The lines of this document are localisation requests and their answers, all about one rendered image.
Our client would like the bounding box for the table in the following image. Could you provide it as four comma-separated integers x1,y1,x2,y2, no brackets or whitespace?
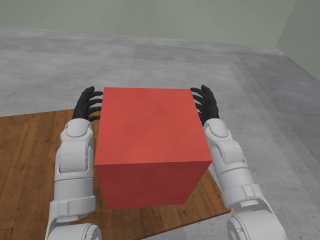
0,106,232,240

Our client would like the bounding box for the left robot forearm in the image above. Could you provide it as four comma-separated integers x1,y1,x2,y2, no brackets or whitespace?
45,118,96,240

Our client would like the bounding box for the carton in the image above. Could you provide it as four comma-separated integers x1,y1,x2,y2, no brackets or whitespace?
94,87,213,210

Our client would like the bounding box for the robot right upper arm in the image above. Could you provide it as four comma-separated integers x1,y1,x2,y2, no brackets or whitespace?
226,209,287,240

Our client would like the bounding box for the robot left hand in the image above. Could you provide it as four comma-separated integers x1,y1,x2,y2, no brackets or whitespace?
72,86,103,122

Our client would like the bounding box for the robot right hand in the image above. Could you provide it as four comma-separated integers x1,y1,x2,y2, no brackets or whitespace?
190,85,220,126

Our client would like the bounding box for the right robot forearm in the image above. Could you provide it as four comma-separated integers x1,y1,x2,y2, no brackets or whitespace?
203,118,288,240

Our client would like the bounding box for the robot left upper arm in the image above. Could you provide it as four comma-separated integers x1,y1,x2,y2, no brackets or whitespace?
47,223,102,240

